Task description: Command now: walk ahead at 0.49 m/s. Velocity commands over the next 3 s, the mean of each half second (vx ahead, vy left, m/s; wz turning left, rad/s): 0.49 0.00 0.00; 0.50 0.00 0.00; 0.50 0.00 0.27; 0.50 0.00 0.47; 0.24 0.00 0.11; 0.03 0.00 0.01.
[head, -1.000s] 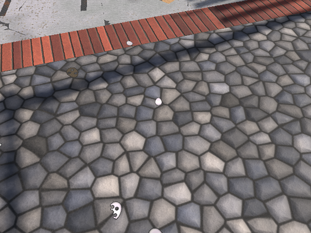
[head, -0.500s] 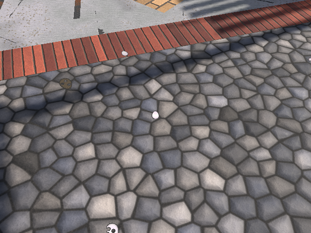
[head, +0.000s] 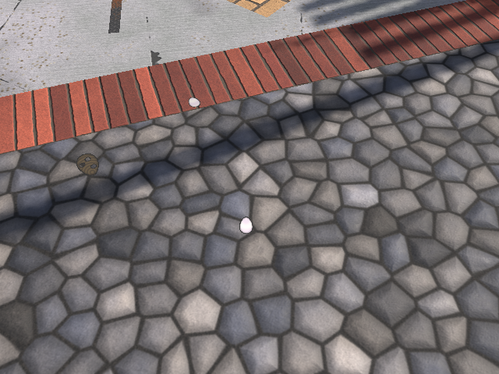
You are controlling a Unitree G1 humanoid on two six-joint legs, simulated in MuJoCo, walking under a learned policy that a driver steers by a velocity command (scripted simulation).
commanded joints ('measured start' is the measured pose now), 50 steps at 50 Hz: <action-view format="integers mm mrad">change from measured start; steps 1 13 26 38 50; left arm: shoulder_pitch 26 262 175 -66 262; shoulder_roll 57 143 143 54 242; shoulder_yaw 5 17 9 18 79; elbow -18 56 1 -76 -22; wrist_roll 14 -8 -42 -4 -1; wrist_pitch -20 3 -23 24 3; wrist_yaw -6 50 41 48 19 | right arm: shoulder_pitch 68 -355 -58 1 49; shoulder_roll -66 -49 -146 -143 -129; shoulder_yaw -28 -25 -53 -45 -40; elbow -47 -180 -123 -61 -47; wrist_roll -3 -14 -22 -26 -30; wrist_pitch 3 10 -3 0 46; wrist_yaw -9 14 36 5 -8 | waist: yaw -22 76 -66 -25 161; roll -71 -61 71 41 -55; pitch -83 36 -193 2 -288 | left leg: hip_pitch -176 -322 480 212 153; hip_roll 113 71 286 148 95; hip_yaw -48 48 -395 -22 96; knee -7 -622 -962 -1135 -380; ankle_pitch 94 490 158 389 566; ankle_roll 14 -50 185 142 26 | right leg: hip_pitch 173 271 -374 -316 453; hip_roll -271 -233 -126 -182 -228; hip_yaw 338 146 164 101 224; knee -332 -392 830 225 29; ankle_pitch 38 121 -261 229 93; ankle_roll -159 -126 10 69 -109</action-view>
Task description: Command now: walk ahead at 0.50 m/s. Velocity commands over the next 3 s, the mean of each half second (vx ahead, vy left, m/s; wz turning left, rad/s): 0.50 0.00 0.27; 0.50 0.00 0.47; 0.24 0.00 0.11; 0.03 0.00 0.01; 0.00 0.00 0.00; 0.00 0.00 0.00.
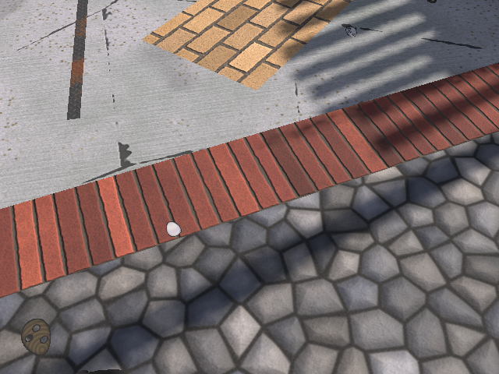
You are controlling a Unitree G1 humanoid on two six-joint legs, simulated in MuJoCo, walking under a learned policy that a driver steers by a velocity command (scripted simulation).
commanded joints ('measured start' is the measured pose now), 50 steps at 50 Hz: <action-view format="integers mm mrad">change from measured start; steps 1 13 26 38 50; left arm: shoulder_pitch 453 252 311 164 -102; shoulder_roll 320 139 216 128 112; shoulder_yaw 93 37 57 38 -51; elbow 80 79 88 -67 -161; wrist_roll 10 34 5 28 79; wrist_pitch -1 -23 42 -7 27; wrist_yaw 7 40 74 52 7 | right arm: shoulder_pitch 101 -202 -375 -183 60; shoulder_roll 36 -57 -76 -155 -154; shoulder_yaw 32 -24 -24 -49 -32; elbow -79 -139 -296 -301 -191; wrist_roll -13 12 11 -2 -84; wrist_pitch -29 -5 -5 -24 -68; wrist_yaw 10 4 79 19 103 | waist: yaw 137 57 52 80 -45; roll -296 -37 -91 36 83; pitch -379 16 3 -46 43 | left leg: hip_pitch -655 -787 -621 -287 36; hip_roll -70 126 -17 145 241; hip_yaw -39 -185 71 -340 -403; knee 809 559 230 -187 -108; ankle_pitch -29 416 293 572 503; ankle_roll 22 36 125 307 271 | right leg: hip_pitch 914 368 645 -103 -212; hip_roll -372 -213 -264 -93 -51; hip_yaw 683 79 -162 90 56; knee -124 -406 -101 503 6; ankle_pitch -176 83 790 -196 1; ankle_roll -272 -112 -23 130 75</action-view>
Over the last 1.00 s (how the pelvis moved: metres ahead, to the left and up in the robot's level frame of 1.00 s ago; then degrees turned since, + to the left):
0.58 0.02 -0.01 0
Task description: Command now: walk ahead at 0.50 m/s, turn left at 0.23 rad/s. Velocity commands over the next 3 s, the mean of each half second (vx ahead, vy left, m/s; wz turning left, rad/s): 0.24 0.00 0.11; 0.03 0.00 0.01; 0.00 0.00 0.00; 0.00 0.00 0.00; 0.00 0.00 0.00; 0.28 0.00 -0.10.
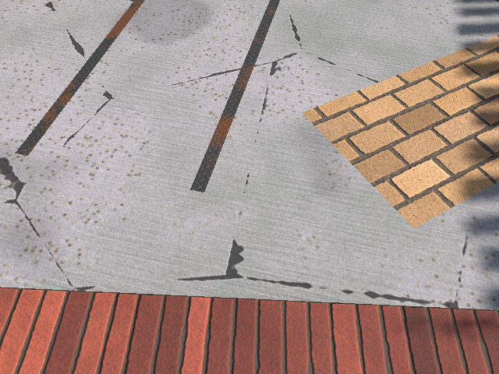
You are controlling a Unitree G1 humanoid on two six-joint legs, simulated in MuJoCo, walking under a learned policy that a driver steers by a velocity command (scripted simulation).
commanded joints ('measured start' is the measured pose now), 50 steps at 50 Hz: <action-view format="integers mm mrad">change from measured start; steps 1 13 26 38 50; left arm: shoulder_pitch -179 32 97 79 92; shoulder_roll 102 116 170 184 209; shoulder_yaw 8 53 101 121 132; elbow -116 -44 -81 -112 -102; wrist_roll -11 -44 -81 -76 -72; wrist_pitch -28 -79 -50 -59 -59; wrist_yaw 14 23 -32 -46 -45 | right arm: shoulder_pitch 64 31 -264 -307 -371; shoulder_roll -171 -38 -144 -164 -179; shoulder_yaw -33 11 4 4 4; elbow -8 -46 -105 -70 -23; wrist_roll -1 5 71 72 73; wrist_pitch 2 35 33 44 49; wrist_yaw -13 -48 -47 -55 -67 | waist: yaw -24 -32 82 48 49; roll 107 -21 65 48 39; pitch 46 -116 -95 -82 -59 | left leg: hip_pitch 122 -326 -285 -200 -177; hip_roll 338 191 207 192 181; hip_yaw -208 98 89 132 143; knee -56 613 113 174 160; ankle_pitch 436 -54 264 321 287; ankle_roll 178 -146 -52 -79 -90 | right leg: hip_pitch -52 378 449 411 405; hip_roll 16 -134 -3 16 10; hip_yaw -29 14 14 5 22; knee -81 -336 -168 -130 -139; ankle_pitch -35 654 -30 80 18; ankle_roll -43 -272 -126 -92 -96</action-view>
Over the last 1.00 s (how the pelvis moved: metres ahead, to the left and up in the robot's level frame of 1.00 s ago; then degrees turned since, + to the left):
0.56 0.09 0.02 25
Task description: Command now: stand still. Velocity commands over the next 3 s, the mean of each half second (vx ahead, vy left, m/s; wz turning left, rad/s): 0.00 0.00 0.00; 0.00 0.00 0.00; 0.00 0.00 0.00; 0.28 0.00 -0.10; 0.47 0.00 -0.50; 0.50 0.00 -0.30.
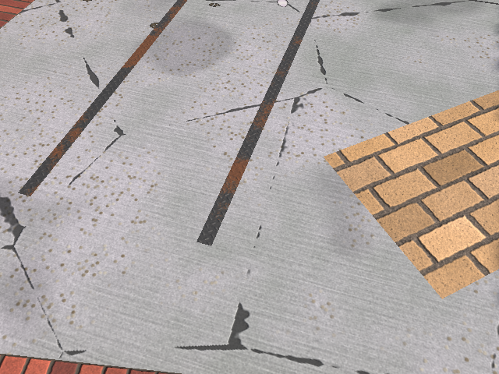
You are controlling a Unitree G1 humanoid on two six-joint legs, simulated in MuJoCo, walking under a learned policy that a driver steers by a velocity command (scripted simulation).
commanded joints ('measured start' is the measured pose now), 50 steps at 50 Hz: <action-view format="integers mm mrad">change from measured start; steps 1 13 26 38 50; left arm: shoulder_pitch -14 2 16 34 53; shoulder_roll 139 150 161 167 166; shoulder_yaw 35 34 28 19 10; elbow -63 -31 15 63 109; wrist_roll -1 1 2 2 0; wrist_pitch -14 -9 -4 1 4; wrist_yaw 2 -1 -2 -3 -4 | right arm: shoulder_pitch -49 -75 -98 -114 -118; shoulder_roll -137 -140 -144 -146 -148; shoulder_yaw -30 -29 -27 -27 -26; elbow -44 19 84 135 172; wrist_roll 1 -1 -3 -5 -6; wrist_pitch -11 -6 -3 0 2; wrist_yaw -6 -13 -14 -12 -10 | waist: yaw -6 -7 -9 -10 -9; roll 7 -2 -3 0 3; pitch -91 -73 -64 -58 -53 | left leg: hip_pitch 70 73 80 85 84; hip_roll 18 11 11 13 16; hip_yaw -30 -17 -4 5 10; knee -51 -83 -98 -99 -91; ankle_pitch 206 192 194 201 203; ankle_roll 25 17 12 11 13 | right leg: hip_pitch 0 29 49 56 55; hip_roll -99 -107 -105 -98 -89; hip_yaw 113 131 141 143 142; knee -92 -113 -128 -134 -133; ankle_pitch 354 346 357 365 361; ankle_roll -24 -34 -39 -38 -34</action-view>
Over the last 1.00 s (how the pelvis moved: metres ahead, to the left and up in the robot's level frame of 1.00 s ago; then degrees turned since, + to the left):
0.22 -0.07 -0.01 1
